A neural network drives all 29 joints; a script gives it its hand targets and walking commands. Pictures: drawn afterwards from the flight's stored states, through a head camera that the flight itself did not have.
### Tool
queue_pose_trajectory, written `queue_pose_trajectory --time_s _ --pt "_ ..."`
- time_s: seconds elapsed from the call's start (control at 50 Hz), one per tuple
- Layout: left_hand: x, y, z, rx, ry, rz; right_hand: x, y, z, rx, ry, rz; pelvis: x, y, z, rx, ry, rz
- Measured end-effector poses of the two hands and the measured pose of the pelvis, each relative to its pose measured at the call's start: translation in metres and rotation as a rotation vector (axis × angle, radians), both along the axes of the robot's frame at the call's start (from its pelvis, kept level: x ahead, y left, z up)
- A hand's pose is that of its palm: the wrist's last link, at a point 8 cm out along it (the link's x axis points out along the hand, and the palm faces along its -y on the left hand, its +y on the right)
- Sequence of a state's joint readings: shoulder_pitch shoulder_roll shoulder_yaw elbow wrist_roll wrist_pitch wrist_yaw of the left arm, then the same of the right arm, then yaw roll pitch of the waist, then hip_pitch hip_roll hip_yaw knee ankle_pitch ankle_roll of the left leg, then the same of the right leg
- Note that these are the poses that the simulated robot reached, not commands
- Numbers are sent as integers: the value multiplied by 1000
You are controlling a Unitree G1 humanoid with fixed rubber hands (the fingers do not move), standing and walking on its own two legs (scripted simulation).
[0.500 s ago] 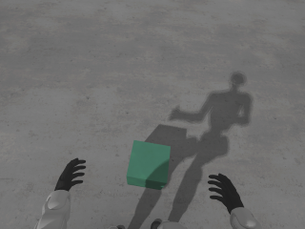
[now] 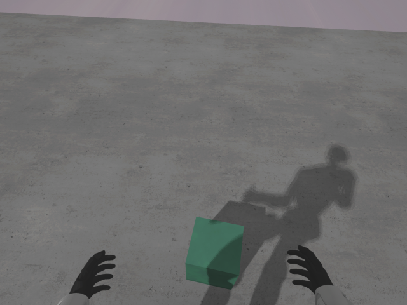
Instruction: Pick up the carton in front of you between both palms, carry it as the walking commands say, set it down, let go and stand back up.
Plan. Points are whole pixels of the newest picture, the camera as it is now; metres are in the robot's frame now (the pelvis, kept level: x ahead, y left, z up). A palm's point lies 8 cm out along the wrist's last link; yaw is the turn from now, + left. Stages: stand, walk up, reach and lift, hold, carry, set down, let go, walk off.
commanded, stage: let go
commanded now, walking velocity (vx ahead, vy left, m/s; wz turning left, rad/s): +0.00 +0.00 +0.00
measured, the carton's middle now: (214, 253) +0.42 -0.07 -0.65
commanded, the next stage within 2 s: stand in 0.12 s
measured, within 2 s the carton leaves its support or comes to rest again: neither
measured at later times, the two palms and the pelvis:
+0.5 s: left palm out of the picture +0.13 +0.28 -0.08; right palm (347, 299) +0.15 -0.30 -0.09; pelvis +0.01 -0.02 +0.00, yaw +1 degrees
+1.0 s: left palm out of the picture +0.11 +0.28 -0.09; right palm out of the picture +0.14 -0.31 -0.10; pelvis +0.01 -0.02 +0.00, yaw +2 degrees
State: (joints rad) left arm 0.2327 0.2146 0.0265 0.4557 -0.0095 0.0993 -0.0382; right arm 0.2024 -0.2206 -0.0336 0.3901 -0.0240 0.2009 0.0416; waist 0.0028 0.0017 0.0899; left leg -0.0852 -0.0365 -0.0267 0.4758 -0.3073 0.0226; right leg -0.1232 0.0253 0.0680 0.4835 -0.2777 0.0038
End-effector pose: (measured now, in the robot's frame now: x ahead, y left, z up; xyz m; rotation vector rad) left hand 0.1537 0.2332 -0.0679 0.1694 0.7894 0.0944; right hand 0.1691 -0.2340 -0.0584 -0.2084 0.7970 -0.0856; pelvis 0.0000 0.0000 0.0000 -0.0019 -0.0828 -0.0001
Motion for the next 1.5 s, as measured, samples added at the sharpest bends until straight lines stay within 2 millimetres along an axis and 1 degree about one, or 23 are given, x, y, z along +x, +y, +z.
queue_pose_trajectory --time_s 0.14,0.18,0.3,0.34,0.4,0.46,0.6,0.74,0.88,1.26,1.5 --pt "0 -9 -1 20 -3 -9 -4 -12 0 -21 0 -12 -3 -9 -1 2 -4 1" --pt "-5 -2 -4 71 18 -6 -5 -21 -5 -53 -6 -14 -3 -11 -2 -1 22 5" --pt "-23 33 -7 185 98 34 -16 -50 -23 -111 48 -13 2 -14 -3 -3 70 15" --pt "-26 41 -6 204 117 46 -19 -56 -27 -120 73 -10 4 -15 -3 -2 77 17" --pt "-27 46 -6 219 137 60 -20 -61 -32 -129 100 -8 8 -17 -2 -1 83 19" --pt "-26 46 -7 223 148 67 -18 -64 -35 -133 114 -7 12 -18 -2 -1 84 21" --pt "-20 40 -12 208 161 71 -14 -68 -37 -142 133 -9 19 -20 -1 -1 79 26" --pt "-21 39 -16 198 178 81 -16 -72 -37 -154 157 -14 20 -22 1 -2 71 28" --pt "-30 42 -17 198 203 93 -24 -76 -38 -163 182 -19 17 -22 2 -1 61 29" --pt "-62 54 -20 204 273 107 -55 -82 -39 -174 247 -28 2 -19 7 1 42 30" --pt "-75 58 -22 206 307 108 -68 -84 -40 -180 279 -31 -5 -18 8 2 41 30"
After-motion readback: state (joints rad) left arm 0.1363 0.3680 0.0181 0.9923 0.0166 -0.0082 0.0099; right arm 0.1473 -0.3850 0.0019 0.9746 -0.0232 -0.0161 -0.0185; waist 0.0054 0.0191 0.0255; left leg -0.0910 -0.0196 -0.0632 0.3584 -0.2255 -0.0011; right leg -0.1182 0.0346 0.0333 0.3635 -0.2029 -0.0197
